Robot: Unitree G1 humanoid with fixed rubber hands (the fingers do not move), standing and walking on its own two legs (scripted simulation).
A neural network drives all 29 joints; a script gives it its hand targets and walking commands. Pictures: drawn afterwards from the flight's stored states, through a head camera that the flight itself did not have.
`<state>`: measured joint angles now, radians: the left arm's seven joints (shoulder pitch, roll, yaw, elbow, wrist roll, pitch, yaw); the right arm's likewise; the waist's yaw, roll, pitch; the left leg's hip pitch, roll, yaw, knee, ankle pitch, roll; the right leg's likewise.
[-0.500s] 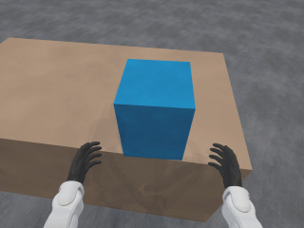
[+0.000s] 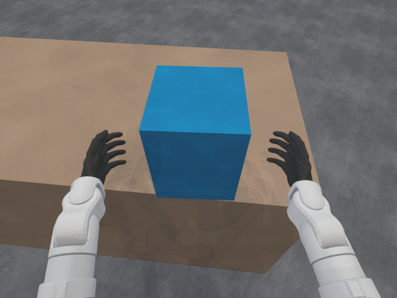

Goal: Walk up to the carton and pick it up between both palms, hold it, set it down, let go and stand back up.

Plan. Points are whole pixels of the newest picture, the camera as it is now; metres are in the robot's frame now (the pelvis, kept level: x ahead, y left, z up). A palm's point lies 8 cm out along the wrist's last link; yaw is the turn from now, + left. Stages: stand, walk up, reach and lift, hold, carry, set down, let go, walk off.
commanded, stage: reach and lift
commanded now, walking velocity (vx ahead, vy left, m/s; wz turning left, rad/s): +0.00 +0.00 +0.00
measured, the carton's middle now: (197, 136) +0.46 +0.04 +0.03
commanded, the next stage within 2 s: none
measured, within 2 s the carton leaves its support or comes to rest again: neither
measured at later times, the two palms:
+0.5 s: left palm (97, 127) +0.38 +0.23 +0.14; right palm (290, 131) +0.39 -0.14 +0.13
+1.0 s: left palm (98, 92) +0.43 +0.23 +0.18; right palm (285, 92) +0.45 -0.13 +0.17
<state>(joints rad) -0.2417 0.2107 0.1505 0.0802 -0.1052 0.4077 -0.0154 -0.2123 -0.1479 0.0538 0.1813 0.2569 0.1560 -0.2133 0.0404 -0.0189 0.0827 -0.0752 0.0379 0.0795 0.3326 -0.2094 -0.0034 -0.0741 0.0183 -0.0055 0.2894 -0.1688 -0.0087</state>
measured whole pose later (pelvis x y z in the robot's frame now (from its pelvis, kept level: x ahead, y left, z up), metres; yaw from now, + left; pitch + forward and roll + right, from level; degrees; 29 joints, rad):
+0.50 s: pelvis +0.00 +0.00 +0.00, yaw +1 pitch -1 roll -1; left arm -0.64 0.25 0.19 0.36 -0.09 0.51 0.00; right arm -0.62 -0.19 0.05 0.49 0.33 0.27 -0.23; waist 0.01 -0.02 0.04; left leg -0.14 0.04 0.05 0.35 -0.20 0.00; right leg -0.12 0.02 -0.02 0.29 -0.16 -0.01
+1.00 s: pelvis +0.00 +0.00 +0.00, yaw +2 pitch +4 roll -1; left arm -0.98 0.32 0.11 0.81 -0.13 0.40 0.03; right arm -0.98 -0.25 0.07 0.91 0.38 0.26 -0.21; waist 0.01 -0.02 -0.04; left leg -0.23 0.04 0.02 0.37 -0.21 -0.01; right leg -0.18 0.03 -0.04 0.27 -0.15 -0.01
